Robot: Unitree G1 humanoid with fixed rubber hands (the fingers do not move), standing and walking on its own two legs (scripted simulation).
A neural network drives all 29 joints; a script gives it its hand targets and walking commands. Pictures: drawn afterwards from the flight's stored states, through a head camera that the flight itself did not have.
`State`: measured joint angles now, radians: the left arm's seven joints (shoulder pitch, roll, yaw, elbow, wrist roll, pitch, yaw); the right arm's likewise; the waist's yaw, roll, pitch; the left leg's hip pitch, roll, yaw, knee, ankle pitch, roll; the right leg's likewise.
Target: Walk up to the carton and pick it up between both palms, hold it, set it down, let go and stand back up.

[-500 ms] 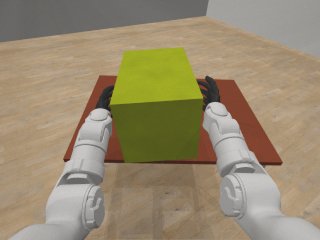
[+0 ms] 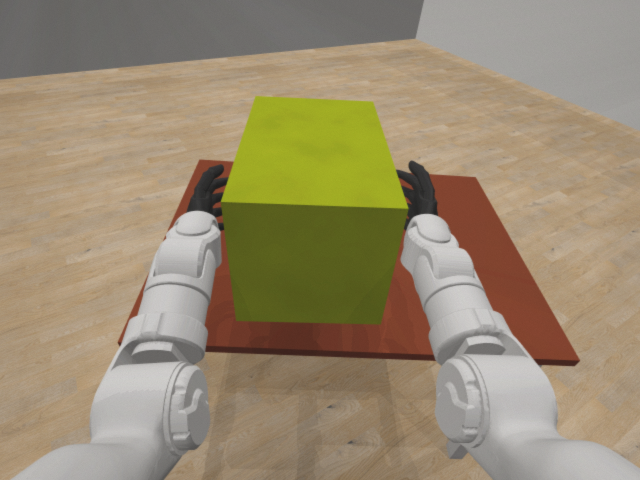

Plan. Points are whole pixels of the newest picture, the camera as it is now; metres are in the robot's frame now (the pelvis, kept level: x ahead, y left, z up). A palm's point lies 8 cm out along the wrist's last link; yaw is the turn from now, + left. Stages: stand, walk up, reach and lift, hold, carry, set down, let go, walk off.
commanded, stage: hold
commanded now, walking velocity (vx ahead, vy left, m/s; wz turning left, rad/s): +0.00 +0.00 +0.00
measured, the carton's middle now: (312, 199) +0.46 +0.02 +0.14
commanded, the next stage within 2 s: none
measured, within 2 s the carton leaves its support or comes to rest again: neither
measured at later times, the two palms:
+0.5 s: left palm (203, 242) +0.33 +0.15 +0.16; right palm (433, 266) +0.33 -0.13 +0.14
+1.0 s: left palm (198, 238) +0.32 +0.16 +0.17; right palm (436, 248) +0.34 -0.13 +0.17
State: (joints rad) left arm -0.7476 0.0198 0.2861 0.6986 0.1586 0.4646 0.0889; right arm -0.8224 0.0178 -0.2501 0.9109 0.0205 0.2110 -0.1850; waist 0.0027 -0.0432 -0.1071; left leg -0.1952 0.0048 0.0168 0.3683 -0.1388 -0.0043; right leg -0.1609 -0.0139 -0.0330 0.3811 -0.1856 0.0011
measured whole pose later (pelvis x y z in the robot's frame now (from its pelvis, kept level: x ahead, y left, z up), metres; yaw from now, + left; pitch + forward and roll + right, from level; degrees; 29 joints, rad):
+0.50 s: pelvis +0.00 -0.01 +0.00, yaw +1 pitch -11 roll -1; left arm -0.50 -0.03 0.20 0.18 0.21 0.74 0.06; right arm -0.50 0.01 0.00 0.46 0.16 0.40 -0.26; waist -0.04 -0.04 0.02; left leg -0.04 0.03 0.00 0.40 -0.18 -0.01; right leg 0.04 0.01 -0.04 0.34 -0.19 0.00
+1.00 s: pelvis -0.03 -0.01 +0.00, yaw +1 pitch -7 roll +0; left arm -0.63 -0.03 0.27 0.30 0.29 0.70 0.03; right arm -0.69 0.03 -0.14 0.62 0.12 0.35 -0.20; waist -0.04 -0.03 0.00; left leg -0.13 0.02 -0.01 0.34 -0.09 -0.01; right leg -0.08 0.00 -0.05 0.34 -0.13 -0.01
